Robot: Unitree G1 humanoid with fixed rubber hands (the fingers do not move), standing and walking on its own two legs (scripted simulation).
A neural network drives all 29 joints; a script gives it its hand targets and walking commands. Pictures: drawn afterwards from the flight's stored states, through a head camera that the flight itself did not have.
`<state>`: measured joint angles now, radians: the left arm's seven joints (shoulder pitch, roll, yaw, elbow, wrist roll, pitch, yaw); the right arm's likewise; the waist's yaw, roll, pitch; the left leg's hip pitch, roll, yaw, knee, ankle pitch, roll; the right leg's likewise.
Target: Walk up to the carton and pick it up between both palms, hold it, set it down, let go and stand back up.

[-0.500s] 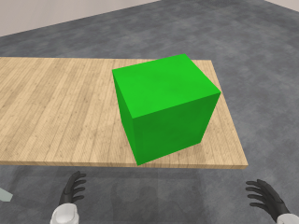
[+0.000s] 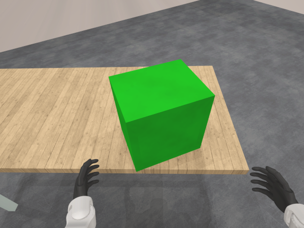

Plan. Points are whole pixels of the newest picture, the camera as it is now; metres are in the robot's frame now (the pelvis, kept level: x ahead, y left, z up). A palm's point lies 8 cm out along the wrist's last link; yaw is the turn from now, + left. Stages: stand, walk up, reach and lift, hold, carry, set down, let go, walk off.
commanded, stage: reach and lift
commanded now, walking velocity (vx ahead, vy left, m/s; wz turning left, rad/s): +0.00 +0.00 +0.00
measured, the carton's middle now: (158, 115) +0.45 +0.01 +0.01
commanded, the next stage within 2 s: none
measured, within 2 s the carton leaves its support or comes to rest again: neither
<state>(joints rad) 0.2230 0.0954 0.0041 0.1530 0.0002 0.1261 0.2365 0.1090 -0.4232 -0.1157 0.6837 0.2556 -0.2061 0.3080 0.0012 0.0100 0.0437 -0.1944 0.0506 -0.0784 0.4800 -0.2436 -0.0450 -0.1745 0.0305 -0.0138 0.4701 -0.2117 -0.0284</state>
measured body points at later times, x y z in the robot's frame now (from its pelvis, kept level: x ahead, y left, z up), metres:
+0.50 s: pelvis +0.04 +0.00 +0.00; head +0.04 +0.01 +0.45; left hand +0.25 +0.18 +0.03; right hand +0.26 -0.29 +0.00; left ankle +0.05 +0.17 -0.74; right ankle +0.03 -0.10 -0.74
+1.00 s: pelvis +0.03 +0.00 +0.00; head +0.03 +0.01 +0.45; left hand +0.28 +0.18 +0.06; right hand +0.31 -0.27 +0.03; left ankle +0.05 +0.17 -0.74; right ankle +0.03 -0.10 -0.74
